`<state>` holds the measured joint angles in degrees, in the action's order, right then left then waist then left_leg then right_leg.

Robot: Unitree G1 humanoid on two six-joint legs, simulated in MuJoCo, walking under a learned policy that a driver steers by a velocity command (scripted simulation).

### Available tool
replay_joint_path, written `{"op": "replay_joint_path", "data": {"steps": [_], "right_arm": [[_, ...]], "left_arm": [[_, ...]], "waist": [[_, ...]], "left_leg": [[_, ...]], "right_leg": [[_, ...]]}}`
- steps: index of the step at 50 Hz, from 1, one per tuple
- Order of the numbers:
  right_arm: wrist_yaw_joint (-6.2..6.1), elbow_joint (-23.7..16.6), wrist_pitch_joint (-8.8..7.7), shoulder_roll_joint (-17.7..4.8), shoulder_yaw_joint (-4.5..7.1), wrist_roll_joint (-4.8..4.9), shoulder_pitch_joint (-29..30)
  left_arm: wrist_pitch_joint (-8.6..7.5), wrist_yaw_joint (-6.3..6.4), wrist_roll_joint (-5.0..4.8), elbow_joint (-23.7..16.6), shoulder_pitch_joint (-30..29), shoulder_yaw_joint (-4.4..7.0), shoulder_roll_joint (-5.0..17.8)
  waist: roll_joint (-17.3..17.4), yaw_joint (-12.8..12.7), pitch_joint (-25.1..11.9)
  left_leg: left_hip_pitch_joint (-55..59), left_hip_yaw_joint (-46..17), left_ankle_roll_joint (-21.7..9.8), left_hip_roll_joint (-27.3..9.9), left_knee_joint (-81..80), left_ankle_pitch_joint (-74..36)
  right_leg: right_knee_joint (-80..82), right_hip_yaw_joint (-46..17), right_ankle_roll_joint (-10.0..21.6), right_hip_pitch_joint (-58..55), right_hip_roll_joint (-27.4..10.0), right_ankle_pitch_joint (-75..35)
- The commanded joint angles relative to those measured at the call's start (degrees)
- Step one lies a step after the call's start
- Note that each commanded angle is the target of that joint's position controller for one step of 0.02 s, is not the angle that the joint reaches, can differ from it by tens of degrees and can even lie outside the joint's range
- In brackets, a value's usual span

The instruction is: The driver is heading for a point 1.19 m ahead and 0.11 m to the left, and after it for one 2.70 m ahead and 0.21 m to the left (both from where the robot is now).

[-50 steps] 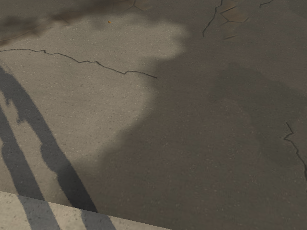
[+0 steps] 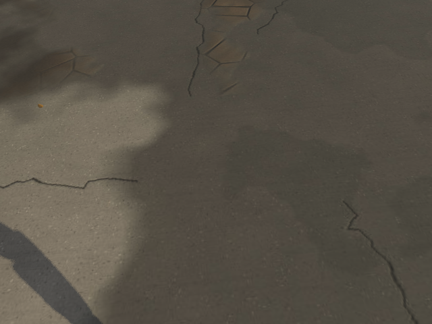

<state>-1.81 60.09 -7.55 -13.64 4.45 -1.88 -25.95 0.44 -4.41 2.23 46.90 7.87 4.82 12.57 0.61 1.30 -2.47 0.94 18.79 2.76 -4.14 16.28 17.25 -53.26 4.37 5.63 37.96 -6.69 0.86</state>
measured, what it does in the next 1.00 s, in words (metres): goes down, turning left: right foot, then left foot 0.13 m lower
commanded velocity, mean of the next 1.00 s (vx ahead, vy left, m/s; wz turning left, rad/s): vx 0.97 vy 0.00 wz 0.47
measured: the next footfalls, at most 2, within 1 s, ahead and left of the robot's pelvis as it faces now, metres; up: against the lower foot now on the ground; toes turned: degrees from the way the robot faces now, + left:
right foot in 0.10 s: +0.14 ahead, -0.13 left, +0.00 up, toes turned -14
left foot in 0.52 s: +0.55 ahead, -0.10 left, -0.13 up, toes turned +8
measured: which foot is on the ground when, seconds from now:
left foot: down 0.00-0.12, up 0.14-0.50, down 0.52-0.88, up 0.90-1.00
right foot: up 0.00-0.08, down 0.10-0.52, up 0.54-0.86, down 0.88-1.00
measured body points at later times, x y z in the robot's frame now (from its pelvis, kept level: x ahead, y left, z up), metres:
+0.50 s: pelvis +0.38 -0.10 -0.09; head +0.41 -0.10 +0.36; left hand +0.28 +0.14 -0.23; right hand +0.53 -0.34 -0.22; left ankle +0.53 -0.08 -0.80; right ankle +0.11 -0.12 -0.71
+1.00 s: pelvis +0.84 -0.10 -0.14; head +0.86 -0.09 +0.31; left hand +0.87 +0.20 -0.24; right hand +1.03 -0.34 -0.26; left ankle +0.68 -0.07 -0.75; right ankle +0.95 -0.21 -0.87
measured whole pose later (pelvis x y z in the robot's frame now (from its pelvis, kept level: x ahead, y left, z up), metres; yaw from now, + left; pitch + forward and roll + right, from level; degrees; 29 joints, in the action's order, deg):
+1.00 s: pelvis +0.84 -0.10 -0.14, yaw +29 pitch +1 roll -2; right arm 1.2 49.5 -3.2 -19.0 4.8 -0.2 -16.9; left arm -5.8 0.2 3.0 45.4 6.8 2.3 13.9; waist 2.3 2.4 1.6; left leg -22.4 -3.2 -7.8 3.0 76.0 18.5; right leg -31.7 1.9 -2.3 20.2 -1.9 12.0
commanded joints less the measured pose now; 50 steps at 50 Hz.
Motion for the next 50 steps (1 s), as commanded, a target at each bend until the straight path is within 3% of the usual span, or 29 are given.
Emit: {"op": "replay_joint_path", "data": {"steps": [1, 3, 5, 6, 7, 8, 10, 11, 14, 15, 19, 23, 25, 26, 27, 28, 29, 30, 32, 35, 38, 40, 42, 43, 44, 45, 46, 48, 50], "right_arm": [[0.27, -3.4, -0.67, -7.13, 1.46, -1.14, 1.5], [1.0, -3.91, 0.2, -7.83, 1.62, -1.13, 4.56], [1.9, -3.97, 1.22, -11.83, 2.59, -0.12, 7.4], [2.72, -4.93, 1.62, -10.93, 2.23, -0.45, 10.62], [3.0, -7.52, 1.18, -1.0, 0.08, -1.19, 7.69], [2.77, -11.77, 0.0, -2.62, -0.32, -1.2, 14.89], [2.86, -9.59, 0.49, -4.67, 0.49, 0.82, 16.54], [3.16, -8.52, 1.54, -3.13, 0.06, -0.12, 16.36], [4.52, -6.81, 5.04, -2.51, -0.19, -1.03, 13.69], [4.82, -7.97, 4.7, -3.63, 0.13, 0.01, 17.46], [6.69, -7.91, 3.86, 0.47, -1.23, 0.21, 22.47], [5.74, -6.98, 3.76, -4.31, -0.46, -1.31, 17.74], [5.2, -2.34, 4.41, -7.53, 1.11, -1.17, -0.11], [4.79, 1.19, 5.2, -9.46, 2.73, 0.33, -13.71], [4.94, 3.3, 5.59, -7.81, 2.04, 1.5, -17.86], [4.72, 3.32, 5.48, -10.48, 2.02, 1.4, -11.61], [4.55, 1.74, 5.02, -6.69, 0.85, 0.97, -8.47], [3.38, -0.44, 4.75, -8.78, 1.46, 0.13, -5.04], [0.62, -5.13, 3.68, -7.95, 0.71, 0.13, 7.52], [0.7, -6.29, 1.28, -8.13, 0.18, 1.05, 5.28], [2.32, -6.31, 1.08, -8.33, 0.79, 2.34, 2.93], [2.95, -6.11, 1.5, -9.34, 1.27, 2.45, 0.64], [3.13, -6.64, 1.44, -11.97, 2.0, 2.13, 1.16], [3.2, -7.57, 1.23, -13.83, 2.46, 2.18, 4.44], [3.37, -9.51, 0.59, -10.78, 1.71, 2.18, 8.19], [2.81, -12.59, 0.54, -1.22, -0.53, 2.86, 8.52], [2.13, -16.41, 1.2, -3.95, -0.69, 4.53, 4.06], [2.57, -15.21, 3.58, -6.27, -0.35, 1.7, 9.88], [4.35, -17.33, 5.0, -3.68, -0.53, 0.18, 13.0]], "left_arm": [[-0.31, -0.35, 0.49, -3.03, -3.76, 1.25, 4.42], [0.28, 0.25, 0.88, -1.08, 1.96, 1.66, 5.51], [-0.54, 1.51, 0.34, 5.68, 21.23, 2.69, 6.78], [-1.72, 2.17, 0.13, 11.26, 33.09, 3.76, 9.38], [-2.71, 2.23, -0.34, 10.06, 23.43, 2.81, 12.57], [-4.18, 2.77, -2.68, 8.4, 24.96, 2.55, 13.61], [-5.56, 3.39, 0.11, 8.66, 22.25, 2.04, 11.7], [-6.3, 3.46, 0.1, 8.17, 18.14, 1.84, 11.27], [-9.02, 3.87, -0.11, 8.86, 13.81, 1.26, 8.93], [-10.59, 3.77, -0.44, 9.06, 12.32, -0.13, 3.77], [-11.48, 5.59, -1.83, 12.04, 14.92, -1.03, 3.83], [-8.76, 7.31, -1.06, 13.91, 18.25, -1.41, 6.39], [-7.19, 8.29, -0.02, 13.64, 13.99, -1.12, 7.15], [-6.61, 8.01, -0.17, 11.77, 6.24, -0.01, 9.62], [-6.93, 6.63, -0.8, 8.4, -3.46, -0.23, 6.25], [-8.13, 5.88, -0.24, 2.09, -0.55, -1.91, 1.63], [-9.03, 5.18, 0.0, 0.17, 2.62, -3.14, 0.88], [-10.2, 4.54, 0.14, -1.81, 3.32, -3.36, 2.89], [-7.91, 4.33, 1.45, -0.88, 0.7, -1.87, 8.42], [-5.6, 4.06, 1.66, -5.21, -10.54, -3.35, 5.43], [-5.84, 3.82, -1.0, -6.83, -12.77, -4.43, 2.71], [-5.94, 4.07, -1.29, -8.62, -13.72, -4.63, 2.91], [-6.58, 4.81, -1.19, -7.57, -5.95, -3.12, 7.04], [-7.11, 5.19, -1.14, -5.41, 3.94, -1.86, 9.69], [-7.26, 5.98, -0.05, -2.91, 16.78, -0.17, 14.1], [-6.84, 6.3, 2.06, -1.61, 22.92, 0.55, 17.07], [-6.55, 5.37, 1.85, -1.9, 16.3, 1.31, 17.76], [-6.34, 4.45, 0.57, -3.55, 6.27, -0.39, 7.34], [-6.59, 4.56, 0.37, -0.38, 8.64, -1.18, 4.95]], "waist": [[3.65, -1.42, 8.2], [4.23, -4.42, 7.43], [1.03, -13.27, 0.61], [-10.81, -19.45, 0.52], [-30.43, -8.15, 4.28], [-25.3, -11.1, 5.09], [-0.99, -6.84, 7.97], [1.53, -3.8, 8.66], [-4.13, 0.12, 9.21], [0.11, 0.49, 10.98], [-2.07, -0.68, 9.79], [-1.88, 1.32, 8.12], [-4.46, 9.6, 2.88], [-0.59, 18.55, -2.19], [8.12, 20.68, 2.61], [15.13, 8.43, 5.69], [5.16, 4.75, -0.45], [2.12, 3.1, -1.55], [-6.14, -4.27, 8.33], [-8.71, -3.0, 13.4], [-2.84, 1.41, 9.96], [-0.5, 3.1, 7.74], [0.66, -0.85, 0.75], [0.73, -7.47, -4.52], [-0.18, -13.93, -11.44], [-10.37, -12.96, -16.75], [-20.38, -5.96, -18.7], [-6.55, -4.96, -2.13], [-4.86, -3.21, 2.47]], "left_leg": [[1.02, -6.84, -9.42, -17.12, -6.41, 3.13], [-1.33, -2.37, -8.93, -15.12, 1.2, -13.4], [-11.33, 0.55, -10.21, -12.86, 28.14, -40.79], [-26.11, -0.79, -9.34, -7.98, 54.89, -28.09], [-49.89, -8.51, -7.39, 0.24, 75.35, 14.85], [-56.69, -15.73, -6.59, 3.06, 76.03, 13.53], [-55.16, -22.0, -7.38, -0.2, 69.79, 2.57], [-50.77, -24.01, -7.3, -1.55, 65.49, -1.34], [-42.3, -20.43, -7.34, -1.85, 53.49, -15.83], [-39.44, -20.69, -8.44, -1.25, 42.06, -25.64], [-22.26, -10.3, -10.5, 3.44, 19.65, -49.28], [-21.1, -5.93, -12.83, 6.68, 13.79, -39.84], [-7.77, -7.23, -15.35, 6.22, 13.84, -32.53], [2.17, -12.7, -20.59, 3.28, 9.63, -32.65], [10.36, -16.1, -22.2, 1.39, 7.16, -32.35], [16.76, -28.92, -22.04, -1.43, 19.63, -49.95], [21.88, -44.55, -26.75, -6.04, 15.86, -39.44], [19.86, -58.21, -30.48, -12.19, 4.43, -13.42], [-4.46, -63.31, -29.96, -14.27, -3.95, 0.88], [-28.2, -49.82, -26.04, -4.13, -5.7, -13.88], [-28.01, -38.69, -18.11, 4.8, -1.68, -29.61], [-20.05, -39.02, -16.21, 5.22, 2.2, -38.08], [-11.82, -39.75, -13.56, 5.71, 15.77, -49.8], [-14.28, -38.79, -12.3, 6.61, 27.88, -47.94], [-23.12, -36.37, -11.41, 8.61, 43.51, -37.84], [-35.6, -30.62, -11.19, 11.82, 61.7, 11.13], [-44.06, -26.6, -11.37, 9.58, 66.53, 8.44], [-46.71, -23.8, -10.62, 3.28, 64.08, -0.74], [-45.73, -23.57, -9.9, 0.03, 62.9, -1.52]], "right_leg": [[-1.61, -0.32, 2.29, 3.98, -2.36, 5.28], [2.44, 3.28, 3.61, -6.86, 0.34, 14.73], [5.82, 10.66, 5.3, -32.87, 9.33, 21.42], [15.1, 6.56, 5.96, -46.65, 10.48, 22.53], [21.78, -20.07, 6.19, -48.26, -2.4, 21.73], [36.25, -33.4, 6.32, -43.71, -7.24, 15.93], [32.33, -29.57, 5.74, -35.91, -12.78, 16.12], [29.36, -23.69, 3.07, -29.86, -11.47, 11.57], [32.43, -11.8, -0.28, -24.16, -7.63, 9.09], [32.82, -5.26, -2.81, -21.37, -3.23, 11.15], [31.06, 6.03, -2.41, -21.07, 0.87, 8.79], [15.0, 9.29, -3.32, -37.54, -0.81, -22.71], [-8.86, 8.42, -2.82, -35.25, -2.24, -37.77], [-36.21, 8.75, -2.62, -30.72, 0.66, -35.1], [-57.18, 8.16, -1.63, -9.73, 8.6, 14.43], [-53.13, -0.03, -2.11, 10.25, 8.76, 27.01], [-47.94, -7.94, -1.93, 17.45, 6.32, 24.84], [-38.36, -11.85, -3.54, 21.07, 4.97, 23.03], [-25.18, -14.03, -9.07, 14.65, 0.48, 22.41], [-4.25, -8.04, -12.33, -3.89, 0.17, 13.54], [11.1, -3.22, -9.01, -17.63, 3.62, -3.92], [17.57, -2.56, -7.28, -19.45, 6.47, -3.47], [23.41, -4.36, -5.64, -28.07, 9.44, 0.99], [24.93, -5.35, -5.05, -38.84, 8.45, 1.72], [22.19, -10.52, -4.01, -53.33, 1.47, 9.75], [25.41, -30.68, -2.17, -62.99, -16.16, 19.89], [35.62, -53.43, 2.17, -60.79, -20.83, 31.37], [38.0, -36.23, 1.24, -44.21, -14.47, 34.54], [39.78, -23.06, -0.55, -36.08, -10.84, 21.75]]}}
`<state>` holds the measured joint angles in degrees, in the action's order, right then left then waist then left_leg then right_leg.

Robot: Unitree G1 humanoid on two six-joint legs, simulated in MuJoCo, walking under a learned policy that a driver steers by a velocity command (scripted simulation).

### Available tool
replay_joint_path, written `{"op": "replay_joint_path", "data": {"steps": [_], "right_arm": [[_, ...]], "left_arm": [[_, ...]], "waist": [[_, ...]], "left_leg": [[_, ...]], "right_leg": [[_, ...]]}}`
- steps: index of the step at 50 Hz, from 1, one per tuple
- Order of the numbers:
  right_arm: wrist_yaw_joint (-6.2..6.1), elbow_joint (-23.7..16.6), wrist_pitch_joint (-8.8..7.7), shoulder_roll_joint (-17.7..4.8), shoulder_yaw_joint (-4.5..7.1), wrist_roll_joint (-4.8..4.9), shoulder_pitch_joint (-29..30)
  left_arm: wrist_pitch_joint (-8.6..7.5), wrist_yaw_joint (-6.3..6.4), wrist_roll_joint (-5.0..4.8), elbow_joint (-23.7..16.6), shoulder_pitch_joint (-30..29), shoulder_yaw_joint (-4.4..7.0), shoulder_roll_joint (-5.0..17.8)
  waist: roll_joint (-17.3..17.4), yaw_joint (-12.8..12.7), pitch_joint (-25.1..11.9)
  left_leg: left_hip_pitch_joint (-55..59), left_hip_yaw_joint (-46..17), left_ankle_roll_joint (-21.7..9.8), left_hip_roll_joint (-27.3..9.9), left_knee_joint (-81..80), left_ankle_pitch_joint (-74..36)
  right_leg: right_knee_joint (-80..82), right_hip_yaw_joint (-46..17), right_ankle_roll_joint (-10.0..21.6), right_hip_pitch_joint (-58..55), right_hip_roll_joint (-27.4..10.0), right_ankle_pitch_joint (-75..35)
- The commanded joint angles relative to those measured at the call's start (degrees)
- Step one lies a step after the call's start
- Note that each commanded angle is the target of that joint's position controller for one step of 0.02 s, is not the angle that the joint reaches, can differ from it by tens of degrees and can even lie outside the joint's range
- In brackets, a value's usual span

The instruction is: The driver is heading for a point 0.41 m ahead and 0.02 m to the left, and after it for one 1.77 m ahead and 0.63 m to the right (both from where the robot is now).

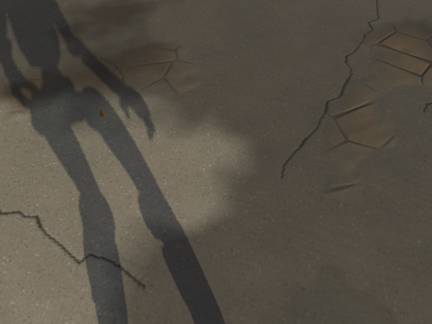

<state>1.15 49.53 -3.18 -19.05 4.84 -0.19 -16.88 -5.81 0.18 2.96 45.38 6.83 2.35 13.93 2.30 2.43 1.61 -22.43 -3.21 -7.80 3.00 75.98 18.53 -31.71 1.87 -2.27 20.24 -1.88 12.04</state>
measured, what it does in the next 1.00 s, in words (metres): walks ahead: left foot, then right foot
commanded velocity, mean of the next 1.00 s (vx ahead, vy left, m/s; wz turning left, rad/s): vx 1.00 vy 0.00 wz -0.19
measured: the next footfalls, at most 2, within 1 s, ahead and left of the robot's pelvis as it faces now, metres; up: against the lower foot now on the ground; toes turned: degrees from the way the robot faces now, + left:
left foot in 0.34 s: +0.45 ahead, +0.13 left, +0.00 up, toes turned +18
right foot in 0.80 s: +0.88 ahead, +0.07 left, +0.00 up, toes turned -7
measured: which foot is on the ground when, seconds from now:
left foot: up 0.00-0.32, down 0.34-0.76, up 0.78-1.00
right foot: down 0.00-0.34, up 0.36-0.78, down 0.80-1.00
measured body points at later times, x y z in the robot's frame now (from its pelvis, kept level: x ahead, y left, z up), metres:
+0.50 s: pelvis +0.42 +0.07 +0.01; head +0.44 +0.08 +0.46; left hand +0.41 +0.33 -0.13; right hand +0.56 -0.17 -0.12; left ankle +0.41 +0.12 -0.73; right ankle +0.39 -0.11 -0.61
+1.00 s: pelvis +0.87 +0.08 +0.00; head +0.89 +0.09 +0.45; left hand +0.90 +0.37 -0.13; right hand +1.06 -0.16 -0.06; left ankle +0.98 +0.27 -0.64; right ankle +0.84 +0.08 -0.73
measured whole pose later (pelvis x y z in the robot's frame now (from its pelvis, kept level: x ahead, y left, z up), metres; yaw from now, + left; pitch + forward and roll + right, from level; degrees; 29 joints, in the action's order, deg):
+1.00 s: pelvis +0.87 +0.08 +0.00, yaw -14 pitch +0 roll -1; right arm 0.5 36.5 -4.9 -11.4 -2.3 -4.0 -1.7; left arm -2.3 -0.4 0.4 52.1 26.6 3.9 16.9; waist -0.4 -3.3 1.2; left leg -38.4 -7.3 3.2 -7.8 67.3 16.4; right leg -25.9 -2.6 11.2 9.8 13.3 15.1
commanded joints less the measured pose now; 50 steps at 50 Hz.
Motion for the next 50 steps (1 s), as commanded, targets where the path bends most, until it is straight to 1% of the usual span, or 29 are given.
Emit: {"op": "replay_joint_path", "data": {"steps": [1, 3, 8, 10, 12, 14, 15, 16, 17, 18, 19, 20, 21, 24, 26, 29, 32, 35, 37, 38, 39, 40, 41, 42, 43, 44, 46, 48, 50], "right_arm": [[2.09, -8.37, 1.3, 3.24, -1.34, -1.52, 4.84], [2.79, -11.25, 2.13, 3.73, -1.95, -1.49, 8.39], [3.85, -15.78, 2.6, 0.79, -2.44, -1.28, 16.77], [4.57, -16.94, 2.29, 1.3, -3.24, -1.84, 20.68], [4.27, -16.23, 1.58, 1.84, -3.88, -2.27, 21.32], [3.06, -14.17, 1.14, -1.47, -2.95, -2.71, 15.85], [2.34, -11.42, 0.93, -3.58, -2.07, -2.88, 6.89], [1.41, -7.21, 0.6, -5.4, -0.98, -2.96, -5.08], [0.27, -5.16, 0.44, -9.97, 0.46, -4.06, -9.7], [0.02, -6.93, 0.07, -14.33, 1.3, -4.31, -6.96], [-0.08, -6.52, 0.02, -12.14, 1.72, -3.04, -7.92], [-0.37, -4.81, -0.82, -9.21, 0.88, -2.95, -4.67], [-0.19, -4.12, -1.7, -5.66, 0.2, -2.82, -2.19], [-0.37, -2.54, -3.68, -0.32, -1.31, -1.52, -0.08], [-0.21, -1.01, -4.78, 0.43, -1.43, -0.33, -0.92], [-0.1, 0.25, -5.54, 1.6, -1.88, -0.58, -2.67], [-0.99, 1.17, -5.59, 0.87, -2.3, -0.4, -4.62], [-2.94, 1.23, -5.27, -3.26, -2.06, -0.15, -5.37], [-4.52, -0.04, -3.78, -7.3, -1.02, -0.79, -2.86], [-4.8, -1.2, -2.72, -8.98, -0.4, -1.28, 0.31], [-4.54, -2.72, -1.67, -9.82, 0.08, -1.92, 4.6], [-2.91, -2.55, -1.23, -6.23, -0.4, -1.87, 6.64], [-2.01, -7.22, -2.73, 3.09, -3.12, -2.98, 5.08], [-1.53, -12.95, -4.32, 2.85, -4.22, -1.52, 2.47], [-1.31, -12.75, -5.63, -0.86, -4.18, -2.29, 5.47], [-1.15, -12.01, -5.64, -2.62, -3.65, -2.46, 6.51], [-1.26, -12.18, -3.28, -1.76, -4.26, -4.28, 6.36], [-0.91, -13.4, -0.97, -0.66, -4.89, -4.38, 8.4], [-0.3, -16.53, -0.68, 0.05, -5.5, -3.4, 15.23]], "left_arm": [[-0.86, -0.21, -1.0, 2.86, 11.0, 1.21, 3.05], [-1.81, -0.87, -1.92, 4.55, 11.91, 1.26, 2.82], [-3.06, -0.83, -1.68, 4.98, 11.43, 1.37, 5.23], [-3.11, -0.47, -1.39, 5.89, 14.51, 1.48, 7.34], [-2.57, -0.15, -1.07, 6.98, 18.13, 1.2, 9.22], [-1.13, 0.75, -1.17, 7.62, 19.22, 1.7, 14.05], [-0.18, 1.19, -1.09, 7.62, 18.27, 1.97, 16.14], [0.69, 1.3, -1.61, 7.25, 16.65, 1.86, 16.27], [0.83, 0.6, -1.57, 6.26, 19.32, 0.86, 10.96], [0.34, -0.81, -4.74, 3.42, 26.6, -0.52, 3.63], [-0.18, -0.11, -4.66, 1.75, 17.01, 0.93, 10.04], [-0.39, -0.19, -4.82, 0.94, 13.68, 0.82, 8.49], [-0.09, -0.5, -4.29, 2.04, 14.14, 0.38, 6.64], [3.23, -2.14, -2.43, 4.72, 18.0, 0.33, 3.4], [4.45, -2.83, -2.31, 3.26, 13.32, 0.66, 2.81], [4.38, -3.42, -2.99, -0.27, 4.66, 0.06, 1.34], [3.75, -4.1, -2.8, -2.57, -1.08, -0.64, 1.57], [3.63, -4.65, -2.33, -3.5, -1.81, -0.82, 3.22], [4.28, -4.3, -2.38, -1.12, 8.21, 0.3, 6.93], [4.6, -3.85, -2.31, 1.58, 18.58, 1.52, 9.56], [4.7, -2.9, -2.29, 5.31, 31.23, 3.24, 12.45], [4.65, -1.72, -3.51, 6.33, 31.66, 4.52, 13.88], [5.19, -1.4, -2.97, 5.9, 24.73, 4.99, 17.09], [5.29, -1.17, -2.02, 3.23, 21.72, 5.33, 19.36], [5.25, -0.69, -1.73, 1.77, 19.58, 4.85, 14.87], [5.13, -0.64, -1.85, 2.04, 16.85, 4.01, 11.64], [3.26, -0.18, -2.44, 1.23, 14.26, 3.46, 11.07], [1.62, -0.22, -2.79, 0.53, 13.01, 3.14, 11.11], [0.81, -0.28, -2.8, 0.18, 14.16, 3.58, 12.1]], "waist": [[-8.35, -3.2, -0.94], [-7.36, -2.27, -0.42], [-4.86, -1.38, 4.05], [-4.26, -2.39, 6.37], [-4.9, -2.48, 6.53], [-8.68, 1.79, 1.96], [-10.13, 6.43, -2.82], [-8.95, 12.23, -8.37], [-2.99, 10.64, -14.97], [11.35, 2.68, -25.84], [1.22, 6.96, -23.05], [-0.25, 3.99, -10.55], [-3.43, 1.26, -3.85], [-0.62, -3.76, 0.24], [-0.1, -4.11, 3.19], [1.29, -3.25, 5.84], [-0.12, -2.79, 6.34], [1.34, -4.69, 3.88], [4.73, -10.78, -2.15], [5.44, -16.15, -6.54], [3.66, -22.09, -10.47], [-5.26, -21.26, -6.87], [-17.36, -10.65, -2.76], [-16.8, -7.76, -13.38], [-4.91, -7.59, -7.84], [3.09, -4.38, -1.25], [5.09, -0.19, 2.86], [4.45, 0.78, 4.41], [2.0, -1.52, 5.33]], "left_leg": [[-22.92, -1.44, 0.96, -8.47, 2.5, -3.6], [-24.73, -0.55, 1.34, -9.67, 1.52, -6.76], [-22.17, 5.53, 0.98, -8.64, -14.24, -19.06], [-17.96, 8.15, -0.55, -7.78, -24.94, -20.47], [-9.81, 10.5, -2.52, -3.53, -32.39, -18.08], [-1.78, 11.61, -3.78, 1.61, -36.05, -9.77], [7.6, 9.92, -4.64, 2.65, -38.35, -6.07], [22.12, 7.75, -5.74, 1.92, -45.4, -8.55], [38.04, -3.85, -5.75, -9.16, -42.75, 2.12], [52.73, -34.73, -8.87, -27.77, -50.38, 11.82], [45.61, -35.27, -6.31, -25.67, -57.81, 10.98], [35.05, -25.87, -5.55, -24.14, -59.24, 5.6], [25.02, -19.18, -3.84, -21.87, -61.63, 0.33], [13.46, -5.96, 0.27, -17.02, -66.63, -5.04], [13.56, 0.93, 2.68, -15.36, -68.99, -11.7], [13.38, 12.22, 5.61, -11.3, -70.02, -28.08], [17.29, 18.01, 7.0, -10.14, -69.7, -41.5], [23.42, 20.57, 8.74, -12.18, -63.98, -68.47], [26.51, 19.88, 9.15, -14.83, -51.03, -84.98], [24.1, 18.8, 8.56, -16.05, -38.44, -87.87], [16.92, 16.84, 7.49, -16.02, -19.19, -79.86], [6.07, 17.04, 6.55, -6.09, 5.83, -29.98], [-18.18, 10.72, 7.86, 1.34, 24.21, 10.58], [-29.5, -1.26, 8.19, 0.58, 25.8, 10.38], [-31.19, -3.34, 7.34, -2.75, 18.92, 5.47], [-27.75, -2.77, 7.5, -5.3, 12.57, 1.49], [-20.47, -2.78, 9.84, -8.49, 4.02, 1.37], [-13.73, -0.19, 11.82, -10.43, -6.57, -0.05], [-10.11, 2.27, 12.61, -10.42, -19.15, -8.16]], "right_leg": [[19.13, -16.74, 6.76, -16.77, -15.41, 7.49], [21.21, -9.53, 5.8, -15.64, -14.85, -0.47], [25.76, 8.0, 4.19, -13.4, -10.16, -17.55], [28.0, 10.46, 4.54, -14.58, -10.69, -23.02], [27.5, 11.57, 5.76, -16.86, -12.0, -42.34], [16.16, 11.45, 7.21, -23.72, -14.02, -67.66], [4.55, 10.56, 7.96, -23.86, -15.04, -72.48], [-11.19, 10.2, 8.27, -18.88, -13.64, -67.1], [-32.48, 7.41, 8.38, -4.72, -8.53, -28.76], [-54.28, -0.26, 6.7, 15.72, 0.55, 14.77], [-56.67, -6.74, 8.16, 20.39, -0.03, 8.49], [-53.43, -5.96, 8.06, 22.83, -2.12, 3.96], [-48.29, -5.76, 7.92, 20.28, -4.7, 1.85], [-43.08, -6.37, 7.05, 13.75, -7.36, -0.89], [-40.65, -5.51, 6.58, 18.44, -7.99, -3.69], [-32.57, -0.76, 6.97, 21.23, -6.21, -12.88], [-21.18, 5.16, 8.93, 19.81, -3.2, -19.14], [-10.3, 10.79, 11.47, 10.85, 2.54, -20.9], [-9.95, 11.43, 12.98, -0.02, 6.46, -14.5], [-10.78, 9.91, 14.54, -10.19, 7.63, -10.2], [-8.28, 4.89, 17.39, -22.49, 6.82, -4.79], [-2.63, -0.48, 20.05, -26.98, 4.33, -3.14], [-7.15, -18.01, 24.43, -32.66, -1.48, -16.66], [8.41, -43.14, 33.09, -40.94, -10.78, 3.5], [19.33, -49.05, 29.99, -34.05, -12.7, 17.37], [21.22, -44.2, 26.19, -23.22, -10.94, 18.26], [21.19, -36.43, 24.56, -8.56, -6.5, 7.96], [22.96, -28.34, 23.11, 2.39, -1.45, 3.43], [23.53, -23.69, 21.92, 5.58, 1.56, -5.61]]}}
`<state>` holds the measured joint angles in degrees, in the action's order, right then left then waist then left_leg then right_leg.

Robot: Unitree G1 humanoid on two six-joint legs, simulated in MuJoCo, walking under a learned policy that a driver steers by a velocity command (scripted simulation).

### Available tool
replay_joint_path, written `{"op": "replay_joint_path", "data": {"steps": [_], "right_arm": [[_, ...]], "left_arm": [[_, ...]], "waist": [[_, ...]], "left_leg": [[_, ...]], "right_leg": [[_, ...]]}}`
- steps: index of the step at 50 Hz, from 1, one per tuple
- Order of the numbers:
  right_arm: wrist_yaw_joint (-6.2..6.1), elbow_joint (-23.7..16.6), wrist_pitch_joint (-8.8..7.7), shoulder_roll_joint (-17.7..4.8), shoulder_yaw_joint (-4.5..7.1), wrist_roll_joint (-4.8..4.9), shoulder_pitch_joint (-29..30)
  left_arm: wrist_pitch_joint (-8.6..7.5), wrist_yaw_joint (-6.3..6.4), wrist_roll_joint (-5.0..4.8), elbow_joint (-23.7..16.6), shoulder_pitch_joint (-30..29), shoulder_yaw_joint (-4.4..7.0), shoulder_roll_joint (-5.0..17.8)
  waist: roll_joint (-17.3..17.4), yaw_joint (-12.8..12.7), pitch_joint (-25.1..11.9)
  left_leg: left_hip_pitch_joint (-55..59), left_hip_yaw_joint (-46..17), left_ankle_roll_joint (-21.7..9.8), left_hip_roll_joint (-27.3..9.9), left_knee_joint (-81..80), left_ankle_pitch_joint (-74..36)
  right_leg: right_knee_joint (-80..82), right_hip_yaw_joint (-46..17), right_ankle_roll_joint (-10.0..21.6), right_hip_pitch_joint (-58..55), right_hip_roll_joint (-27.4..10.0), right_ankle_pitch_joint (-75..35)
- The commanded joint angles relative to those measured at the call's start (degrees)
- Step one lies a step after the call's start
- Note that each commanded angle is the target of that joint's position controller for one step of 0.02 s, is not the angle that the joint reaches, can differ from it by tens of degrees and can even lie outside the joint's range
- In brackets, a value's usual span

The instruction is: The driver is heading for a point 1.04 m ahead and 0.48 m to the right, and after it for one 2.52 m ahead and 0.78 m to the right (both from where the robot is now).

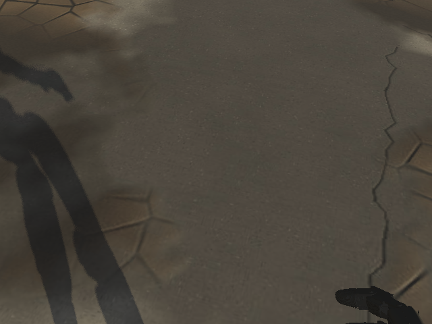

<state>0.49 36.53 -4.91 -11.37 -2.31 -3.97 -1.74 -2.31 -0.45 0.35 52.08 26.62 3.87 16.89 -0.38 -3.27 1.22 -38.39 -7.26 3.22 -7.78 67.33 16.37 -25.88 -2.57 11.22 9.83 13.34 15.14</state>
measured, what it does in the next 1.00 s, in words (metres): walks ahead, turning right: left foot, then right foot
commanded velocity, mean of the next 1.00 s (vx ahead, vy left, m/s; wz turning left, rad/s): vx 0.29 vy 0.00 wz -0.87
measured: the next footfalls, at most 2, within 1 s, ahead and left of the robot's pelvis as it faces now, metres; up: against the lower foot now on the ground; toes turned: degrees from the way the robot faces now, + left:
left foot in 0.20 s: +0.42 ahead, +0.17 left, +0.00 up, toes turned -15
right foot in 0.64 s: +0.42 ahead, -0.11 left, +0.00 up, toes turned -41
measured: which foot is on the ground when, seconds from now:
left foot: up 0.00-0.18, down 0.20-0.64, up 0.66-0.98, down 1.00-1.00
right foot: down 0.00-0.20, up 0.22-0.62, down 0.64-1.00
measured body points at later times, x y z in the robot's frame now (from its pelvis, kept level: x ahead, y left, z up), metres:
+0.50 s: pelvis +0.32 +0.08 +0.01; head +0.37 +0.03 +0.45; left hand +0.64 +0.23 -0.06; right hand +0.29 -0.24 -0.11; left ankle +0.38 +0.18 -0.73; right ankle +0.36 -0.08 -0.67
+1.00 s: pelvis +0.43 +0.03 +0.00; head +0.44 +0.01 +0.45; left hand +0.76 +0.05 -0.07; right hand +0.32 -0.27 -0.10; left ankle +0.56 +0.09 -0.72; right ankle +0.39 -0.09 -0.73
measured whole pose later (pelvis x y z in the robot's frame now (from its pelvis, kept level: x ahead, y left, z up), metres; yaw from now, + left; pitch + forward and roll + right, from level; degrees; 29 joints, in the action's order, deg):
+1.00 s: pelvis +0.43 +0.03 +0.00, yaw -51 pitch +2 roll +0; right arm 0.9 42.6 0.1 -16.5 3.1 -0.4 -5.8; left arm 2.0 1.0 1.1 31.7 6.5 3.8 16.4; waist 0.7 0.5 1.5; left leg -23.0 -1.8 2.5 -1.1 38.0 14.3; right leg -34.0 -7.6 1.3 23.8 5.7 11.5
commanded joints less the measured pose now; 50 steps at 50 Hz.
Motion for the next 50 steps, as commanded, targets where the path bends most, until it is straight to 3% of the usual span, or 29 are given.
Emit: {"op": "replay_joint_path", "data": {"steps": [1, 3, 6, 8, 9, 10, 11, 12, 13, 14, 15, 16, 18, 19, 21, 24, 29, 31, 32, 33, 34, 35, 37, 38, 40, 43, 45, 48, 50], "right_arm": [[0.6, -4.57, 0.99, -6.68, 1.22, 1.1, 2.9], [0.72, -5.89, 0.89, -5.9, 0.83, 2.23, 6.22], [0.01, -6.9, -0.02, -6.78, 1.03, 2.12, 7.12], [-1.23, -5.46, -0.87, -10.49, 2.44, 1.85, 0.58], [-1.79, -3.28, -1.53, -12.67, 3.37, 2.19, -7.95], [-2.22, -2.49, -2.74, -15.69, 5.97, 5.25, -16.86], [-2.32, -0.84, -2.56, -17.82, 5.92, 4.44, -23.62], [-1.37, -1.33, -1.82, -19.56, 6.71, 2.14, -20.84], [-1.85, -4.63, -0.76, -14.72, 6.57, 1.72, -12.7], [-2.37, -4.97, 0.04, -9.58, 5.55, 2.3, -9.01], [-2.26, -4.66, 0.61, -8.64, 5.07, 2.62, -6.47], [-2.02, -3.76, 0.91, -8.49, 5.14, 3.26, -4.4], [-1.86, -1.43, 0.41, -9.8, 6.07, 3.47, -2.81], [-1.9, -0.38, 0.22, -10.81, 6.63, 3.32, -2.23], [-2.25, 0.81, 0.29, -13.24, 7.75, 3.2, -1.63], [-2.47, 1.45, 1.26, -14.47, 8.23, 4.13, 0.9], [-1.16, 2.76, 2.69, -16.76, 9.38, 6.14, 0.11], [-0.94, 3.21, 3.47, -16.18, 9.5, 6.87, -0.05], [-0.67, 3.78, 3.79, -15.01, 9.37, 6.43, -2.94], [-0.45, 0.99, 3.52, -11.04, 8.23, 3.49, -5.29], [-0.34, -0.86, 2.81, -12.24, 7.76, 3.07, -3.61], [-0.17, -0.92, 2.28, -14.53, 8.28, 4.45, 0.57], [-1.01, -0.14, 2.18, -13.35, 8.07, 3.79, 1.21], [-1.31, 0.16, 2.55, -13.96, 8.31, 3.41, 0.41], [-1.0, 1.15, 3.27, -12.49, 8.0, 3.65, -0.94], [-0.72, 2.54, 4.01, -9.38, 6.77, 3.97, -2.77], [-0.41, 2.78, 4.55, -9.42, 6.6, 4.22, -3.61], [0.28, 2.63, 4.69, -8.35, 6.06, 3.9, -4.32], [1.26, 3.06, 4.19, -5.43, 5.04, 2.62, -5.11]], "left_arm": [[-2.72, 0.15, -0.42, -6.6, -5.03, 2.29, 9.18], [-2.54, -0.4, -0.93, -6.54, -2.76, 2.95, 9.96], [-1.4, -0.27, -0.89, -5.99, 0.08, 3.6, 10.55], [-1.23, 0.37, -0.64, -6.69, -1.36, 4.03, 11.92], [-1.44, 0.4, -0.88, -7.97, -5.17, 4.24, 12.85], [-0.94, 1.01, -3.36, -10.32, -6.8, 1.27, 2.22], [-0.66, 1.4, 0.68, -12.44, -6.25, -1.21, -3.39], [-1.07, 0.86, -3.17, -15.16, 5.31, -0.5, 1.76], [0.22, 1.32, -3.8, -14.46, 2.21, 0.49, 7.14], [1.46, 1.55, -3.56, -15.41, -4.33, 1.51, 9.8], [2.68, 1.79, -2.96, -15.7, -6.11, 1.96, 9.67], [3.44, 1.94, -2.63, -16.82, -6.96, 2.41, 9.4], [4.48, 1.83, -2.69, -19.34, -8.59, 1.36, 4.88], [4.58, 1.92, -2.49, -20.52, -10.28, 0.88, 3.47], [4.54, 1.57, -2.01, -21.03, -11.71, 0.9, 3.88], [4.67, 0.06, -1.91, -20.89, -13.88, 1.04, 4.37], [5.8, -2.01, -2.14, -22.97, -19.4, 2.81, 7.57], [5.58, -1.76, -2.08, -21.97, -14.68, 4.26, 8.98], [5.05, -0.61, -1.77, -20.27, -7.92, 5.92, 12.34], [4.71, 0.56, -1.51, -21.55, -8.78, 7.58, 20.84], [3.33, -0.18, 0.99, -24.57, -10.94, 6.74, 19.92], [2.09, -0.94, 0.56, -24.93, -11.86, 5.88, 17.04], [1.79, -0.22, -2.04, -24.62, -15.78, 4.77, 13.06], [2.36, 0.61, -2.12, -25.54, -19.41, 4.28, 11.89], [3.27, 1.69, -0.82, -26.79, -21.94, 4.18, 11.48], [3.84, 2.48, -0.57, -26.02, -20.04, 4.18, 11.04], [4.14, 2.45, -0.18, -25.45, -19.47, 3.61, 10.08], [3.85, 1.59, 0.76, -24.35, -19.84, 1.18, 5.05], [3.1, 0.93, 1.57, -21.5, -17.21, -0.77, 0.22]], "waist": [[3.23, 2.7, 5.33], [0.05, -0.62, 3.03], [-2.16, -2.93, 0.69], [-3.84, 0.26, -4.4], [-3.85, 5.68, -8.07], [-0.76, 10.74, -19.95], [11.11, 10.75, -24.76], [25.45, 3.44, -34.29], [16.38, 4.15, -28.3], [9.66, 5.28, -17.74], [4.15, 3.69, -12.65], [3.57, 2.04, -7.52], [6.74, 0.75, -2.38], [7.25, 0.9, -1.98], [5.94, 1.17, -4.84], [5.06, 1.43, -6.47], [5.87, 2.59, -4.17], [4.25, -0.35, -5.87], [-1.04, -2.98, -7.54], [-19.73, 1.97, -8.09], [-17.24, 0.8, -19.89], [-7.76, -0.7, -18.77], [-0.94, 2.67, -10.71], [-1.41, 4.75, -9.2], [-2.9, 5.76, -9.43], [-3.53, 4.42, -12.83], [-5.75, 3.51, -13.43], [-7.6, 3.05, -12.52], [-6.88, 3.57, -9.84]], "left_leg": [[7.82, 6.82, 1.32, 1.01, -16.86, -11.52], [9.94, 8.03, 0.34, 3.66, -26.51, -19.25], [12.76, 8.54, -1.41, 8.51, -36.14, -20.59], [22.74, 6.67, -2.25, 11.62, -40.95, -19.32], [31.76, 5.23, -2.99, 9.71, -44.32, -24.47], [52.3, -4.18, -6.22, -1.0, -39.37, -30.2], [64.17, -12.12, -4.73, -11.94, -30.27, -59.02], [68.88, -36.6, -17.06, -24.77, -37.15, -46.05], [60.88, -32.06, -17.9, -20.82, -41.17, -31.32], [50.93, -18.9, -15.6, -16.24, -42.38, -28.56], [42.45, -12.63, -14.29, -12.92, -43.8, -29.37], [35.1, -7.04, -14.22, -10.56, -45.63, -30.8], [25.41, 1.24, -13.91, -9.25, -50.67, -31.51], [24.76, 3.77, -14.69, -9.36, -51.86, -34.01], [27.38, 7.23, -15.54, -10.51, -51.78, -36.29], [29.04, 14.07, -14.06, -9.47, -50.14, -33.83], [33.69, 18.42, -10.74, -10.55, -44.51, -32.73], [34.15, 21.35, -7.88, -9.15, -33.63, -37.66], [27.29, 22.32, -4.76, -5.58, -20.97, -32.22], [5.93, 22.8, 0.26, 3.3, -2.16, 14.83], [-3.22, 6.98, 0.95, 9.34, 10.51, 23.82], [-5.15, 1.78, -0.45, 7.63, 10.86, 19.77], [-3.42, 0.37, -1.5, 5.72, 2.44, 12.61], [0.59, 0.36, -1.36, 5.48, -2.52, 10.08], [6.25, 2.62, -0.2, 7.61, -9.38, 7.38], [13.05, 3.77, 1.12, 8.45, -17.49, 3.94], [15.26, 4.62, 1.06, 7.82, -19.54, 1.93], [21.02, 5.96, -0.52, 5.92, -25.62, -0.61], [28.41, 6.81, -2.31, 6.33, -38.64, -8.53]], "right_leg": [[16.89, -17.53, 6.91, 15.18, -12.07, -11.87], [14.88, -17.01, 4.48, 9.41, -11.28, -19.75], [5.09, -17.11, 0.25, -0.24, -11.21, -39.1], [-5.96, -19.13, -4.06, -3.2, -10.15, -46.9], [-16.61, -18.9, -5.94, -1.41, -8.82, -44.17], [-32.33, -19.04, -9.28, 7.81, -8.31, -17.32], [-46.75, -11.51, -10.22, 20.83, -3.87, 27.48], [-61.15, -12.03, -11.65, 29.23, -6.16, 24.15], [-63.06, -8.65, -13.91, 31.81, -11.81, 16.9], [-60.92, -4.69, -15.06, 33.44, -13.73, 12.17], [-61.06, -3.12, -16.0, 31.52, -15.79, 10.53], [-57.73, -2.63, -16.09, 30.45, -17.39, 10.13], [-49.37, -0.84, -15.83, 27.15, -20.01, 9.64], [-45.36, -0.19, -15.97, 27.09, -20.45, 8.78], [-38.0, 0.18, -15.31, 25.65, -21.2, 1.75], [-27.06, 2.41, -13.07, 20.22, -20.47, -8.36], [-14.96, 7.79, -9.07, 15.44, -17.53, -5.28], [-7.0, 10.42, -6.11, 7.86, -13.79, -6.68], [-1.94, 5.91, -2.78, -2.99, -12.99, -19.88], [-2.75, -16.86, 5.89, -15.77, -25.87, -52.21], [2.92, -37.12, 15.8, -20.87, -33.9, -36.27], [5.41, -33.54, 13.34, -18.91, -33.27, -30.37], [5.44, -25.39, 6.75, -8.91, -27.65, -22.33], [5.53, -22.29, 4.94, -2.81, -25.51, -21.29], [5.16, -18.81, 3.81, 2.23, -22.74, -24.16], [2.38, -16.67, 2.99, 4.68, -21.66, -26.57], [1.5, -16.8, 2.41, 5.81, -22.32, -22.2], [0.0, -16.24, 0.09, 8.72, -22.59, -12.44], [-0.98, -11.46, -5.09, 11.75, -18.38, 1.76]]}}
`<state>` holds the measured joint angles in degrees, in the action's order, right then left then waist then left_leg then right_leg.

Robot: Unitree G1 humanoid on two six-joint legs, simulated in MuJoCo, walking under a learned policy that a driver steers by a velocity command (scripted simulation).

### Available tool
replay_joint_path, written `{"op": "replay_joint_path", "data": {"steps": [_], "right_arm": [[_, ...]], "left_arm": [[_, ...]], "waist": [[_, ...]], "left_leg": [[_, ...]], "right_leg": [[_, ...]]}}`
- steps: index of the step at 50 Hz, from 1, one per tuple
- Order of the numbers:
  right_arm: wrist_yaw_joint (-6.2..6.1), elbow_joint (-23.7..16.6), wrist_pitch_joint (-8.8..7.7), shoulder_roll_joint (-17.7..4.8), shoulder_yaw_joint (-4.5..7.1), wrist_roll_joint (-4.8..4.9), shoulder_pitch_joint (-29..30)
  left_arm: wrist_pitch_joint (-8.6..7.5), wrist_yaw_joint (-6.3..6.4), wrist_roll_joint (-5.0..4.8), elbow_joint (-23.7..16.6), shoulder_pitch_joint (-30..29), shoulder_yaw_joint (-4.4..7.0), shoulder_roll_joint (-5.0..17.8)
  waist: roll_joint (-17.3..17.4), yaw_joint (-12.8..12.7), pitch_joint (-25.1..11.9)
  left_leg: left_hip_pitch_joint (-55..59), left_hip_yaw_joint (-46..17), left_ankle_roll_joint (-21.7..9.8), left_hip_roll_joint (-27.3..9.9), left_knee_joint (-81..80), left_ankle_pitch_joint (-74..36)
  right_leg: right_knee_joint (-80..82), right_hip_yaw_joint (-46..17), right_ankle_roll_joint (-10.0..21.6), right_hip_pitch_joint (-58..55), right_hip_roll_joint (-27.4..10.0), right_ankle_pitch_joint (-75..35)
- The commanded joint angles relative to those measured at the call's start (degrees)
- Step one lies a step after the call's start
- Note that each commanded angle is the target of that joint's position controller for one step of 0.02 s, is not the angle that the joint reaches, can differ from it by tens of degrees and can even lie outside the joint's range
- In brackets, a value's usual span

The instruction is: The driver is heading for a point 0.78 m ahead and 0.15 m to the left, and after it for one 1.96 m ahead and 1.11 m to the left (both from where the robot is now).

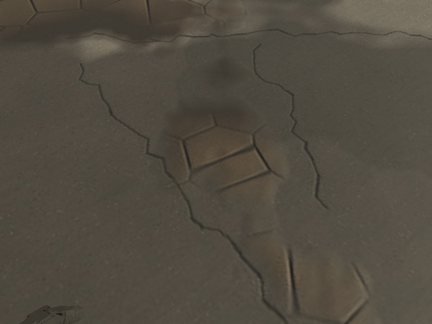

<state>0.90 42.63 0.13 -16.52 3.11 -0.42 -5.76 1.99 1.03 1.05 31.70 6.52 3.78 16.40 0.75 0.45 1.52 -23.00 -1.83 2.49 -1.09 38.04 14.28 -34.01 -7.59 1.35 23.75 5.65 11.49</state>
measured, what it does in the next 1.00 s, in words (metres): walks ahead: left foot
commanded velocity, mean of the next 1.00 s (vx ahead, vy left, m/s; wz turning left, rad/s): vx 0.75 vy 0.00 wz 0.10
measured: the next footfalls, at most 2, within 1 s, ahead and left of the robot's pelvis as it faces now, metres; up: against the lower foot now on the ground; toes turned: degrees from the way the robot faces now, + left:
left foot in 0.62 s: +0.32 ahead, +0.29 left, +0.00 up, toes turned +25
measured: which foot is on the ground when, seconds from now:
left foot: down 0.00-0.26, up 0.28-0.60, down 0.62-1.00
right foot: down 0.00-0.62, up 0.64-1.00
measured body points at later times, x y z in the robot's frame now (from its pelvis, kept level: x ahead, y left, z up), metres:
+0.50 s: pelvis +0.13 +0.06 +0.01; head +0.15 +0.06 +0.46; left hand +0.04 +0.34 -0.10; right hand +0.42 -0.13 -0.06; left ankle +0.17 +0.21 -0.65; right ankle +0.03 -0.12 -0.73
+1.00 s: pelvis +0.48 +0.25 -0.01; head +0.51 +0.25 +0.44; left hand +0.63 +0.53 -0.10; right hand +0.49 -0.02 -0.14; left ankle +0.28 +0.28 -0.72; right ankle +0.70 +0.20 -0.66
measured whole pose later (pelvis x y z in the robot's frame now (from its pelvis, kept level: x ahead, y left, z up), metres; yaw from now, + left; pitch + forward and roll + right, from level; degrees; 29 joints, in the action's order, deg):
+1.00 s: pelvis +0.48 +0.25 -0.01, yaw +8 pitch +1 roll +1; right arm -0.2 50.6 -5.6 -14.9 2.3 -1.2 -27.9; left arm -0.8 -5.0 0.7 42.7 4.8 1.8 16.2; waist -1.1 1.9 2.0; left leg 13.2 16.8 -0.3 3.1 9.4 23.6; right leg -50.5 7.8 7.5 46.4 -2.9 -3.2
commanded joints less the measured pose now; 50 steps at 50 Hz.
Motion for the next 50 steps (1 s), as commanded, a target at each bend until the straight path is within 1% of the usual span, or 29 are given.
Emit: {"op": "replay_joint_path", "data": {"steps": [1, 2, 3, 4, 6, 8, 10, 12, 13, 14, 15, 16, 18, 21, 26, 28, 30, 31, 32, 33, 34, 35, 36, 38, 39, 41, 45, 48, 50], "right_arm": [[0.82, -5.25, -0.95, -5.16, 0.3, -1.8, 2.13], [0.35, -6.15, -0.87, -7.42, 0.44, -1.73, 4.73], [-0.15, -6.31, -0.38, -10.83, 1.98, -0.61, 3.05], [-0.41, -5.87, -0.35, -12.56, 2.68, 0.13, -0.66], [-1.21, -4.88, -1.17, -12.46, 2.92, 1.21, -5.07], [-1.82, -4.58, -1.74, -10.66, 3.05, 2.21, -7.54], [-2.08, -5.97, -1.31, -8.9, 3.03, 3.15, -5.3], [-2.17, -8.35, -0.72, -7.05, 2.81, 3.31, -2.03], [-0.33, -7.89, 0.29, -9.58, 4.73, -1.43, -0.16], [0.29, -10.35, -0.02, -3.68, 3.53, -0.87, 1.15], [0.84, -13.07, -0.52, -1.56, 2.25, -0.61, 2.07], [1.49, -14.04, -0.51, -3.82, 2.32, -1.35, 5.34], [2.95, -11.97, -0.16, -4.64, 2.51, -1.36, 1.86], [4.87, -11.83, 0.71, -5.22, 2.19, -2.02, 1.91], [5.93, -14.23, 0.13, -4.62, 0.38, -1.92, 8.94], [5.74, -14.74, -0.26, -3.94, -0.31, -1.86, 10.61], [3.95, -12.0, -0.73, -5.89, 0.67, -2.08, 0.4], [2.86, -7.74, -1.3, -7.48, 1.76, -2.33, -13.65], [1.58, -5.34, -1.77, -13.08, 3.53, -3.58, -23.56], [0.75, -5.9, -2.71, -20.96, 4.54, -4.23, -25.53], [0.2, -5.86, -2.94, -18.58, 4.35, -3.45, -25.14], [-0.12, -3.86, -3.11, -14.91, 3.32, -3.33, -20.79], [0.09, -3.88, -3.41, -11.0, 2.3, -2.99, -16.0], [0.0, -3.86, -4.18, -6.68, 0.9, -1.91, -11.2], [0.09, -3.19, -4.85, -5.01, 0.47, -1.55, -11.55], [0.23, -0.93, -6.06, -3.75, 0.36, -0.61, -12.61], [0.09, 1.59, -7.09, -1.56, -0.09, -0.83, -14.57], [-1.24, 3.27, -7.02, -3.62, 0.01, -0.65, -16.06], [-2.23, 3.9, -6.82, -6.52, 0.38, -0.67, -17.0]], "left_arm": [[-1.5, -0.31, 1.61, -0.32, 5.95, -0.22, 1.89], [-1.8, -0.28, 2.11, -0.9, 9.31, 0.27, 3.01], [-2.26, -0.06, 0.92, -2.01, 4.72, 1.01, 5.73], [-3.04, -0.09, -0.91, -2.66, 1.13, 2.01, 7.77], [-4.76, -0.58, -2.17, -3.34, -2.06, 2.21, 6.92], [-6.98, -1.38, -1.98, -3.31, -2.48, 1.51, 3.58], [-8.61, -1.65, -2.25, -2.29, -1.41, 1.21, 0.94], [-9.15, -1.39, -2.91, 0.46, 3.14, 2.21, 1.88], [-7.31, -0.65, 1.09, 3.51, 12.38, 1.52, 4.11], [-6.63, 0.44, 2.02, 4.14, 18.51, 2.55, 8.56], [-5.74, 1.23, 3.2, 3.0, 14.77, 3.51, 13.48], [-5.77, 1.29, 3.37, 3.2, 14.27, 3.12, 10.54], [-6.37, 0.26, 2.39, 3.76, 11.91, 1.46, 7.18], [-7.61, -0.17, 1.65, 6.41, 14.05, 0.96, 7.53], [-8.77, -1.1, 1.51, 10.07, 15.79, 0.96, 8.7], [-8.25, -1.05, 0.75, 12.46, 18.04, 0.92, 9.81], [-7.62, -1.11, 0.27, 15.32, 19.74, 1.42, 13.36], [-7.34, -1.03, -0.45, 15.6, 18.62, 1.52, 14.51], [-7.7, -1.43, -0.42, 14.22, 17.8, 0.42, 11.13], [-8.09, -2.41, -1.54, 9.68, 18.86, -1.6, 1.28], [-8.27, -1.85, -1.6, 9.19, 10.51, -0.2, 7.14], [-8.05, -1.76, -2.02, 8.77, 9.43, 0.22, 6.97], [-7.73, -2.17, -1.31, 10.08, 10.98, -0.4, 5.73], [-5.53, -3.22, 0.12, 13.42, 16.2, -0.58, 3.51], [-4.5, -3.71, 0.04, 14.04, 16.26, -0.61, 2.61], [-3.15, -4.56, -0.29, 13.43, 11.64, -0.69, 1.18], [-3.02, -5.42, -0.78, 10.41, 2.52, -1.39, 0.58], [-3.39, -6.45, -0.2, 7.55, -3.54, -2.33, 0.42], [-3.28, -6.4, -0.59, 7.26, -3.78, -2.47, 1.17]], "waist": [[-1.84, -3.44, -6.26], [6.74, -7.78, -5.08], [10.55, -4.73, -1.64], [11.68, -2.16, 1.88], [12.31, -0.37, 3.45], [9.91, -0.06, 1.09], [9.22, -1.8, -0.19], [7.89, -4.54, -2.44], [2.67, -8.0, -4.44], [-8.66, -10.35, -5.99], [-14.75, -8.17, -4.62], [-7.84, -8.09, -2.62], [-5.6, -4.83, -0.92], [-7.56, -4.19, 2.02], [-6.58, -3.86, 6.76], [-6.67, -3.82, 7.69], [-8.52, 2.2, 0.34], [-7.16, 9.67, -6.61], [-1.78, 14.45, -14.29], [18.32, 10.17, -23.99], [8.08, 12.99, -21.49], [4.17, 8.28, -10.36], [1.92, 4.36, -4.81], [5.65, -0.56, -2.38], [5.78, -1.1, -1.37], [3.84, -1.38, 3.47], [4.02, -1.5, 6.77], [1.44, -2.1, 8.27], [1.93, -3.01, 5.6]], "left_leg": [[9.97, -7.06, -4.07, -5.57, -12.05, -13.59], [2.45, -14.66, -9.54, -9.36, -17.61, -0.17], [-3.19, -22.08, -13.09, -10.55, -24.7, 28.28], [-4.3, -28.45, -14.15, -12.31, -29.31, 39.22], [-1.49, -32.73, -15.2, -13.89, -30.67, 35.46], [3.94, -29.96, -14.27, -11.29, -28.32, 27.42], [3.0, -25.25, -12.73, -5.97, -25.66, 20.88], [-1.5, -21.94, -10.69, -1.84, -20.65, 15.24], [-12.3, -14.35, -7.66, 3.44, -11.91, 12.27], [-24.36, -6.55, -4.99, 7.53, 3.03, 13.47], [-35.22, -2.03, -4.8, 4.39, 13.35, 13.56], [-36.19, -3.18, -4.95, -2.0, 19.92, 9.72], [-35.32, -3.05, -4.09, -2.29, 25.96, 5.1], [-33.59, -1.66, -3.5, -3.06, 31.01, 0.43], [-21.57, 2.74, -5.25, -2.27, 12.9, -4.9], [-11.71, 7.35, -7.83, -0.2, 5.34, -0.78], [4.68, 11.27, -10.53, 5.61, 2.93, 5.32], [22.94, 9.91, -11.07, 6.85, -1.51, 1.48], [41.75, -2.84, -10.83, -3.7, -2.59, 10.76], [49.58, -33.3, -10.79, -23.07, -15.44, 33.85], [40.54, -39.46, -7.95, -22.98, -23.14, 34.1], [32.38, -30.18, -7.6, -21.7, -21.75, 26.67], [24.39, -23.17, -7.71, -19.27, -22.26, 17.23], [15.41, -11.8, -6.96, -15.24, -25.65, 11.17], [13.53, -8.99, -7.05, -15.0, -27.43, 9.42], [13.32, -0.68, -5.05, -12.78, -30.65, 1.71], [15.41, 12.84, -3.66, -8.66, -33.0, -16.91], [19.62, 18.7, -3.05, -9.18, -33.47, -34.99], [24.19, 20.35, -2.12, -9.69, -29.35, -60.22]], "right_leg": [[0.88, -2.38, 1.37, -1.04, -6.1, 13.1], [-0.71, 2.58, -1.52, -5.0, -2.84, 15.63], [-5.27, 6.95, -2.52, -5.11, -1.75, 15.84], [-9.37, 7.8, -2.37, -2.47, -1.33, 14.94], [-12.99, 4.98, -1.28, 1.13, -2.86, 16.36], [-9.75, 3.63, -0.38, 1.59, -3.48, 17.43], [2.8, 5.12, -0.13, -6.34, -1.87, 14.24], [16.38, 6.47, -0.05, -19.45, -2.87, 1.07], [16.56, 6.16, 0.5, -34.89, -4.48, 5.21], [21.82, -7.36, 2.28, -44.28, -18.24, 18.96], [23.48, -24.2, 8.31, -40.72, -31.58, 27.17], [22.82, -25.1, 10.63, -35.61, -32.79, 28.89], [23.94, -14.35, 7.54, -32.72, -26.27, 23.43], [27.18, -2.71, 5.55, -27.64, -21.8, 13.96], [32.17, 9.59, 4.8, -20.31, -20.48, 2.35], [32.24, 11.69, 5.4, -18.55, -21.41, -13.1], [15.34, 13.5, 5.86, -21.14, -21.44, -54.18], [-0.52, 14.55, 5.08, -14.89, -19.66, -57.56], [-21.61, 13.31, 4.44, 0.67, -15.48, -34.56], [-44.21, 5.38, 3.34, 16.04, -5.13, 19.8], [-49.48, -3.59, 4.96, 18.12, -4.38, 13.61], [-48.56, -1.55, 5.36, 21.2, -7.37, 6.36], [-44.17, 1.13, 4.76, 19.05, -10.58, 2.08], [-41.23, 2.64, 3.03, 13.17, -12.86, 0.3], [-41.19, 3.04, 2.66, 12.58, -13.19, 0.14], [-40.39, 3.76, 2.72, 17.74, -13.37, -3.63], [-30.31, 9.1, 3.88, 21.18, -11.18, -13.78], [-16.39, 14.86, 6.28, 17.78, -9.79, -16.38], [-10.6, 19.68, 8.27, 10.01, -5.09, -16.91]]}}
